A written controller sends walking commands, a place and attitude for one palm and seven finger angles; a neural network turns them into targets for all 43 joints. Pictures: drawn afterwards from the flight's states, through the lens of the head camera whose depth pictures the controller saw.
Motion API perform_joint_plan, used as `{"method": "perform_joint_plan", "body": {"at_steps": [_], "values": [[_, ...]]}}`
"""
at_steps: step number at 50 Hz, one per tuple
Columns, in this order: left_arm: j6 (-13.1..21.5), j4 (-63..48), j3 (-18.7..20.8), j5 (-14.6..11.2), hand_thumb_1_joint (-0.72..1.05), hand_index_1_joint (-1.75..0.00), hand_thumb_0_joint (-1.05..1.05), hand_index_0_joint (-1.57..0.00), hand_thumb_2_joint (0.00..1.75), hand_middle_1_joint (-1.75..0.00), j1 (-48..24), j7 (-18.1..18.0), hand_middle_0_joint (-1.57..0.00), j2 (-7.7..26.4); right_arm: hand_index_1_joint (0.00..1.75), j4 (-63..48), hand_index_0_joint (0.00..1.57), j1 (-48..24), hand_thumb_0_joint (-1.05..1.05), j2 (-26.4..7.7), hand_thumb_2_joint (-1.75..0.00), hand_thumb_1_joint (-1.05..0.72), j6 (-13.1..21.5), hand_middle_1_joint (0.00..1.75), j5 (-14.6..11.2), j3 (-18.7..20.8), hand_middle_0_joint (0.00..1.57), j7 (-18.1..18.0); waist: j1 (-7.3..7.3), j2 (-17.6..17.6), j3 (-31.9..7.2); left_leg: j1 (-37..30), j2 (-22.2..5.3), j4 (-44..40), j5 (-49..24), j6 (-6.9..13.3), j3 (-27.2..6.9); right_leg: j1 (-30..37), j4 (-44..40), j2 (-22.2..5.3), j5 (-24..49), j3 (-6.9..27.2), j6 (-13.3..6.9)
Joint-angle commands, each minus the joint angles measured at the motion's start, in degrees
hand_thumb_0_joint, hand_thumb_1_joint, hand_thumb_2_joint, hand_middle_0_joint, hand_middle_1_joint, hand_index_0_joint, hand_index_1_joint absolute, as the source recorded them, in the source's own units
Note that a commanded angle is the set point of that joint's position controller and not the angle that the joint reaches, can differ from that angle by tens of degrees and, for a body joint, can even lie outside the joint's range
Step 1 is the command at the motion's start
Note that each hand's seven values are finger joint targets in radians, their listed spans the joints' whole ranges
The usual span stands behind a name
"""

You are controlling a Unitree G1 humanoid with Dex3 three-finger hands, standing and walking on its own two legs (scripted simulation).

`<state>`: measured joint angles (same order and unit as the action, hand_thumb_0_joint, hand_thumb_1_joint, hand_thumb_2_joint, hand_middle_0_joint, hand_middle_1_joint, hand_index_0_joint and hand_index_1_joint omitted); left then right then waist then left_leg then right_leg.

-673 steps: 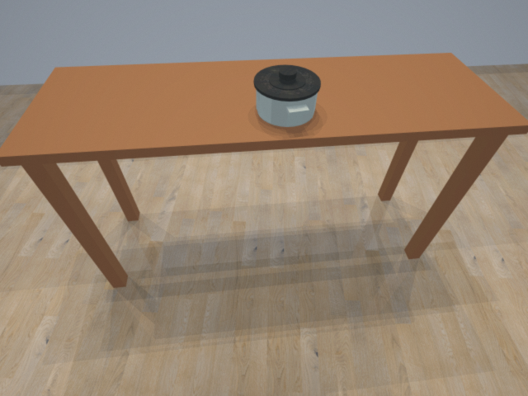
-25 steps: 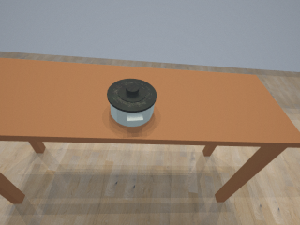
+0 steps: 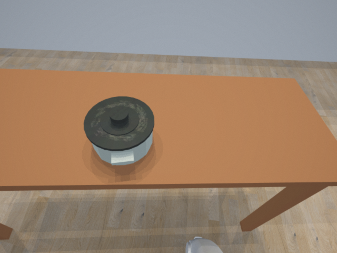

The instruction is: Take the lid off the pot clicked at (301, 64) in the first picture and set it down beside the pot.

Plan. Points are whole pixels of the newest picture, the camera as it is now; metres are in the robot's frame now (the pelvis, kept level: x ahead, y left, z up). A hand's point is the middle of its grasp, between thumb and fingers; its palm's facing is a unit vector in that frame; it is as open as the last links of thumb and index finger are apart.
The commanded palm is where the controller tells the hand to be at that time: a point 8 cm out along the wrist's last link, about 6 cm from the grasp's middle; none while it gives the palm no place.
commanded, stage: shuffle to correct the standing spot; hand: left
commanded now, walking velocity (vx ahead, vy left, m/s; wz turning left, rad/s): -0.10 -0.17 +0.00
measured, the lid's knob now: (119, 115) +0.42 +0.14 +0.09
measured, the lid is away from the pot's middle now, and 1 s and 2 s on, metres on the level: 0.00 0.00 0.00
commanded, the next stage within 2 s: come to a stop and stand still in 0.80 s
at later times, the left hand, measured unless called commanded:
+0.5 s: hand out of the picture +0.10 +0.11 -0.18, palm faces +0.07 -0.98 -0.21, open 7.3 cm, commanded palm none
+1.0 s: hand out of the picture -0.03 +0.17 -0.17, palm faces +0.10 -0.95 -0.30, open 7.4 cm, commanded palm none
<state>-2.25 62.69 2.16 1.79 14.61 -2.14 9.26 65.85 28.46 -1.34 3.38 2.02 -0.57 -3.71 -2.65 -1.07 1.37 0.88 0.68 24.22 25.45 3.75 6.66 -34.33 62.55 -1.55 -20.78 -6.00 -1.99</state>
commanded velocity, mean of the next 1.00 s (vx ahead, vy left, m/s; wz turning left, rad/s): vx -0.12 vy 0.04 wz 0.00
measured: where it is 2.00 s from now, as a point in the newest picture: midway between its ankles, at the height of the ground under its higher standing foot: outside the picture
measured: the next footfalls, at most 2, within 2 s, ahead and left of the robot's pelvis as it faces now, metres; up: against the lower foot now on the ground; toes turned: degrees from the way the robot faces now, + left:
right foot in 0.10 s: +0.11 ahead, -0.12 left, +0.00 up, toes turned -6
left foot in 0.40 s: +0.12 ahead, +0.04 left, +0.00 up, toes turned +6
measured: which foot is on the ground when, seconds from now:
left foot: down 0.00-0.10, up 0.12-0.38, down 0.40-0.60, up 0.62-1.00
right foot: up 0.00-0.08, down 0.10-1.00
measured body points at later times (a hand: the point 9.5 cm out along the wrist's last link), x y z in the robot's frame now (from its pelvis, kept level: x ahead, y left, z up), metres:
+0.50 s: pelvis +0.07 -0.07 +0.00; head +0.10 -0.06 +0.45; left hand +0.10 +0.16 -0.16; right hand +0.14 -0.29 -0.14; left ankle +0.08 +0.04 -0.73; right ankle +0.07 -0.12 -0.73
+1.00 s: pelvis -0.06 -0.04 +0.00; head -0.03 -0.03 +0.45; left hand -0.03 +0.22 -0.15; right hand -0.04 -0.26 -0.16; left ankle -0.14 +0.08 -0.72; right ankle +0.07 -0.12 -0.73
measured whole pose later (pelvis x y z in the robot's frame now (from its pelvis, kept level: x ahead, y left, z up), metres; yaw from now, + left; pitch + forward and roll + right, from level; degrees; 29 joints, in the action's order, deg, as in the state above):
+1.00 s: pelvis -0.06 -0.04 +0.00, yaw +2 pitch +2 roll +2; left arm -1.5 55.9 2.9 3.0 13.7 -4.2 11.6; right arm 58.4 17.2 -8.0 -3.6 0.4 2.4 0.5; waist 2.5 -2.4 1.5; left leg 9.4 0.2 31.9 22.7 -2.7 5.1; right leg -26.8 28.0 -3.1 -4.0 -7.3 -3.8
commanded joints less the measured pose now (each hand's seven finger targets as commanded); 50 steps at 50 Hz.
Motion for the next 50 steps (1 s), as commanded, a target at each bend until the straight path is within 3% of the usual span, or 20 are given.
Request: {"method": "perform_joint_plan", "body": {"at_steps": [1,3,4,5,6,7,8,12,18,20,22,24,28,30,31,33,36,44,47,50], "values": [[2.39,-3.29,-0.44,-1.19,0.90,-0.30,0.00,-0.20,0.90,-0.30,3.19,0.47,-0.20,-1.28,0.30,-1.34,0.20,3.48,0.00,-10.89,-0.90,-0.90,-0.86,0.30,-1.18,2.69,0.20,-0.52,3.70,10.18,0.92,2.45,-14.21,8.52,-77.97,-2.27,-4.85,11.63,-20.85,2.97,2.81,-3.75,-1.66],[3.19,-0.15,0.66,-1.17,0.90,-0.30,0.00,-0.20,0.90,-0.30,14.19,-0.01,-0.20,2.21,0.30,-2.82,0.20,-0.49,0.00,-11.99,-0.90,-0.90,-1.36,0.30,-2.39,3.61,0.20,-0.26,8.39,8.06,-2.65,10.62,-10.88,21.00,-65.35,-5.42,-4.13,28.71,-33.98,0.64,23.42,-0.20,-3.20],[3.75,1.38,1.67,-0.96,0.90,-0.30,0.00,-0.20,0.90,-0.30,18.20,-0.75,-0.20,6.51,0.30,-3.25,0.20,1.22,0.00,-9.07,-0.90,-0.90,-1.75,0.30,-2.92,3.63,0.20,0.13,7.95,-4.16,-7.33,21.53,-4.10,36.30,-33.09,-6.93,-1.47,39.33,-31.39,-10.89,55.96,14.25,-9.06],[4.47,1.22,1.42,-1.50,0.90,-0.30,0.00,-0.20,0.90,-0.30,16.26,-0.69,-0.20,7.23,0.30,-3.47,0.20,0.85,0.00,-7.25,-0.90,-0.90,-2.56,0.30,-3.55,3.35,0.20,0.32,5.59,-6.54,-11.25,22.75,0.23,48.33,11.40,-7.08,-4.67,36.62,-34.12,-20.62,73.16,21.93,-15.77],[4.84,-0.70,0.78,-1.02,0.90,-0.30,0.00,-0.20,0.90,-0.30,11.85,-1.08,-0.20,7.04,0.30,-3.56,0.20,-0.02,0.00,-5.46,-0.90,-0.90,-2.88,0.30,-3.08,2.67,0.20,0.65,3.58,-4.18,-7.78,19.89,-1.87,45.71,11.15,-5.43,-9.14,26.80,-36.95,-19.76,64.31,17.09,-15.57],[4.54,-1.80,0.37,-0.77,0.90,-0.30,0.00,-0.20,0.90,-0.30,7.59,-1.00,-0.20,5.61,0.30,-3.18,0.20,-0.38,0.00,-3.59,-0.90,-0.90,-3.66,0.30,-2.70,2.80,0.20,0.72,1.54,-1.69,-1.38,18.12,-1.72,43.15,10.95,-5.59,-7.03,19.36,-39.01,-17.20,59.34,13.48,-13.04],[4.56,-2.71,0.27,-0.51,0.90,-0.30,0.00,-0.20,0.90,-0.30,4.19,-1.11,-0.20,5.14,0.30,-2.78,0.20,-0.04,0.00,-3.81,-0.90,-0.90,-4.58,0.30,-2.39,2.48,0.20,0.87,0.31,-4.32,-0.75,17.09,-3.30,42.18,9.57,-6.06,-6.69,15.47,-40.19,-16.41,51.57,14.71,-12.33],[4.64,-2.76,0.35,-0.24,0.90,-0.30,0.00,-0.20,0.90,-0.30,3.89,-1.58,-0.20,5.01,0.30,-3.05,0.20,-3.81,0.00,-3.76,-0.90,-0.90,-4.48,0.30,-2.96,2.43,0.20,1.16,0.68,-3.87,-1.89,17.29,-2.79,27.21,7.96,-7.47,-3.56,19.79,-38.36,-13.10,59.22,8.36,-11.45],[3.85,-3.63,0.31,-1.42,0.90,-0.30,0.00,-0.20,0.90,-0.30,3.07,-1.38,-0.20,6.41,0.30,-3.95,0.20,-7.33,0.00,-5.63,-0.90,-0.90,-4.54,0.30,-3.26,2.47,0.20,1.44,0.71,-4.29,-3.79,9.12,-2.87,4.97,-15.50,-8.44,-2.67,22.57,-34.48,-11.53,55.47,7.83,-6.25],[3.27,-4.64,0.27,-1.83,0.90,-0.30,0.00,-0.20,0.90,-0.30,4.18,-1.33,-0.20,5.77,0.30,-5.40,0.20,-8.92,0.00,-8.83,-0.90,-0.90,-4.31,0.30,-2.65,2.78,0.20,1.05,2.03,3.24,-4.37,5.88,-8.40,4.11,-39.41,-5.86,-6.15,21.99,-33.28,-8.67,48.01,7.10,-1.18],[2.45,-4.92,0.01,-1.78,0.90,-0.30,0.00,-0.20,0.90,-0.30,6.29,-1.62,-0.20,5.10,0.30,-6.99,0.20,-10.73,0.00,-10.70,-0.90,-0.90,-4.31,0.30,-2.24,2.70,0.20,0.75,3.43,9.43,-2.10,8.30,-12.40,4.26,-48.96,-2.40,-10.53,21.49,-34.61,-6.19,33.90,7.17,0.94],[2.22,-4.79,0.20,-1.57,0.90,-0.30,0.00,-0.20,0.90,-0.30,7.26,-1.72,-0.20,5.28,0.30,-8.23,0.20,-12.19,0.00,-11.39,-0.90,-0.90,-4.55,0.30,-1.92,2.48,0.20,0.70,4.19,10.82,-0.37,11.95,-12.87,2.77,-45.60,-1.38,-11.88,23.34,-34.88,-5.80,26.75,8.01,0.62],[2.36,-5.94,0.67,-0.97,0.90,-0.30,0.00,-0.20,0.90,-0.30,7.36,-1.46,-0.20,7.28,0.30,-10.20,0.20,-11.47,0.00,-11.44,-0.90,-0.90,-5.30,0.30,-1.81,3.05,0.20,1.45,3.73,2.90,-2.84,12.57,-8.09,7.37,-26.14,-4.34,-8.10,23.00,-38.46,-10.42,32.12,12.49,-3.36],[2.57,-6.51,1.00,-0.53,0.90,-0.30,0.00,-0.20,0.90,-0.30,4.89,-1.40,-0.20,9.13,0.30,-10.03,0.20,-10.69,0.00,-10.40,-0.90,-0.90,-6.34,0.30,-2.03,3.59,0.20,1.81,2.87,-6.54,-3.12,13.79,-1.97,17.76,-3.78,-7.42,-4.05,21.09,-45.06,-17.83,34.96,18.70,-7.35],[2.53,-6.97,1.14,-0.14,0.90,-0.30,0.00,-0.20,0.90,-0.30,3.70,-1.37,-0.20,9.58,0.30,-9.89,0.20,-11.53,0.00,-10.80,-0.90,-0.90,-6.86,0.30,-1.88,3.93,0.20,2.05,3.62,-7.78,-1.96,16.01,-1.40,25.82,3.01,-7.76,-5.70,18.83,-46.68,-19.45,33.73,19.65,-9.60],[2.06,-8.10,1.51,0.09,0.90,-0.30,0.00,-0.20,0.90,-0.30,0.83,-1.37,-0.20,9.61,0.30,-9.67,0.20,-11.46,0.00,-11.17,-0.90,-0.90,-7.40,0.30,-1.63,4.50,0.20,2.44,3.25,-7.37,0.54,17.53,-1.24,36.64,3.36,-7.76,-8.56,12.30,-47.90,-18.96,23.83,18.25,-11.76],[2.48,-8.29,1.95,0.03,0.90,-0.30,0.00,-0.20,0.90,-0.30,1.71,-1.41,-0.20,10.24,0.30,-9.46,0.20,-11.56,0.00,-9.96,-0.90,-0.90,-7.12,0.30,-1.81,4.11,0.20,2.98,3.41,-1.22,0.03,21.30,-0.58,35.39,1.89,-8.29,-7.10,17.29,-44.79,-16.67,28.44,14.48,-10.84],[1.84,-8.02,3.46,0.81,0.90,-0.30,0.00,-0.20,0.90,-0.30,4.82,-2.19,-0.20,12.13,0.30,-9.57,0.20,-9.05,0.00,-9.63,-0.90,-0.90,-7.13,0.30,-1.68,3.83,0.20,3.97,6.95,-8.09,-5.78,17.97,0.20,18.92,1.34,-8.14,-3.35,24.72,-46.29,-16.57,15.85,17.64,-9.51],[1.22,-8.57,3.41,1.10,0.90,-0.30,0.00,-0.20,0.90,-0.30,2.45,-2.52,-0.20,11.75,0.30,-7.93,0.20,-3.23,0.00,-7.97,-0.90,-0.90,-6.68,0.30,-1.74,3.50,0.20,4.43,4.62,-7.35,-6.56,9.76,0.62,8.07,-2.71,-6.46,-0.30,17.17,-48.48,-13.77,-2.28,15.98,-6.48],[0.36,-9.25,1.59,1.16,0.90,-0.30,0.00,-0.20,0.90,-0.30,-1.55,-2.64,-0.20,8.52,0.30,-3.64,0.20,8.76,0.00,-7.30,-0.90,-0.90,-5.92,0.30,-1.16,2.90,0.20,4.22,-0.53,-4.63,-5.72,-1.62,0.04,-6.02,-4.46,-3.48,3.85,5.44,-42.81,-6.52,-19.13,9.13,1.64]]}}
